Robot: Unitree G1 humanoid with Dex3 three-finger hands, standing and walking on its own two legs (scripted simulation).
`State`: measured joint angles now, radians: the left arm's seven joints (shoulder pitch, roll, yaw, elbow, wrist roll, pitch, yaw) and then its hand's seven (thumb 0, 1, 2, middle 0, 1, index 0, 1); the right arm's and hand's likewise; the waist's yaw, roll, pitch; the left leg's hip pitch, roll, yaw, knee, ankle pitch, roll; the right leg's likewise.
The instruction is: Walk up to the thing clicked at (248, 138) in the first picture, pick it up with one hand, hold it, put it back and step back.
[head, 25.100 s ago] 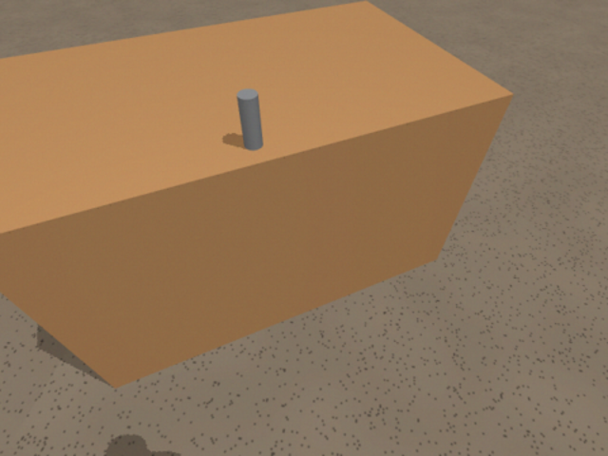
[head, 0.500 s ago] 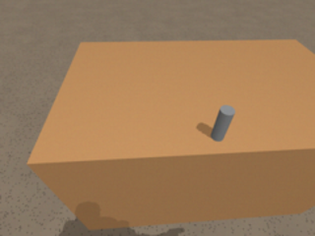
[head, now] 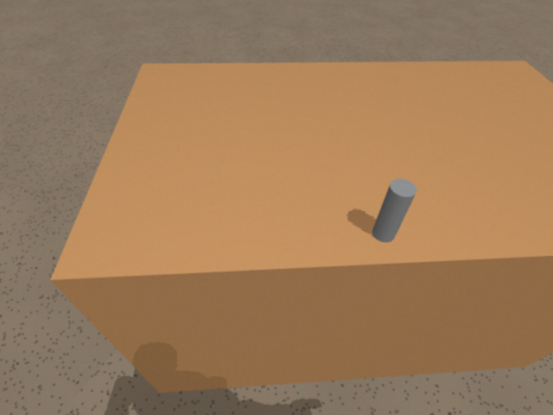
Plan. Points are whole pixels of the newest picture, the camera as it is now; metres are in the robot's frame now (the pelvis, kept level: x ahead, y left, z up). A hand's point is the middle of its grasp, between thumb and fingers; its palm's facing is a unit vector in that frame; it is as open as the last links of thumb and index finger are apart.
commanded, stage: home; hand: right
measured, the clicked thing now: (392, 212) +0.44 -0.20 +0.03
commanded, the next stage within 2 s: stand in 0.92 s
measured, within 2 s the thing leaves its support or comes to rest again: neither
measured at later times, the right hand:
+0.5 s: hand out of the picture +0.08 -0.25 -0.15, palm faces -0.04 +0.93 -0.35, open 17.4 cm
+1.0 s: hand out of the picture +0.08 -0.25 -0.15, palm faces -0.03 +0.94 -0.35, open 17.4 cm
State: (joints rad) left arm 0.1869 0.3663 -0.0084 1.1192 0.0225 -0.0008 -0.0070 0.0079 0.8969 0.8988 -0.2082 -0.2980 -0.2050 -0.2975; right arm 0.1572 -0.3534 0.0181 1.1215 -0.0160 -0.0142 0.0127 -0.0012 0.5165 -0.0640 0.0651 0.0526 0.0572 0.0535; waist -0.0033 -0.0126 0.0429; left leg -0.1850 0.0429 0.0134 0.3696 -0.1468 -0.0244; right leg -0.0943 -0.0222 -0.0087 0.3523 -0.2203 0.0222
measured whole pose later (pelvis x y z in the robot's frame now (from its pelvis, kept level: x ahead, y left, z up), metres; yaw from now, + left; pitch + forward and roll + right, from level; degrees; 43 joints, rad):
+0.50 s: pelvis +0.01 +0.00 +0.00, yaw +0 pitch -3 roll +0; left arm 0.14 0.36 0.00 1.12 0.02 0.00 0.00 0.01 0.90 0.90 -0.21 -0.30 -0.20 -0.30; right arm 0.12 -0.35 0.01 1.12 -0.01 -0.02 0.01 0.00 0.53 -0.06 0.06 0.05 0.06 0.05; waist 0.00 -0.01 0.05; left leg -0.15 0.03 0.02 0.35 -0.15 -0.02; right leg -0.06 -0.03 -0.01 0.33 -0.22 0.03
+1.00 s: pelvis +0.01 +0.00 +0.00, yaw +0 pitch -2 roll +0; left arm 0.14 0.36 0.00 1.12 0.02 0.00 0.00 0.01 0.90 0.90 -0.21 -0.30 -0.21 -0.30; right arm 0.12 -0.35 0.01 1.14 -0.01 -0.02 0.01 0.00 0.53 -0.06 0.06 0.05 0.06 0.05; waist 0.00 -0.01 0.05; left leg -0.14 0.03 0.02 0.33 -0.15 -0.02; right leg -0.06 -0.03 -0.01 0.33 -0.23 0.03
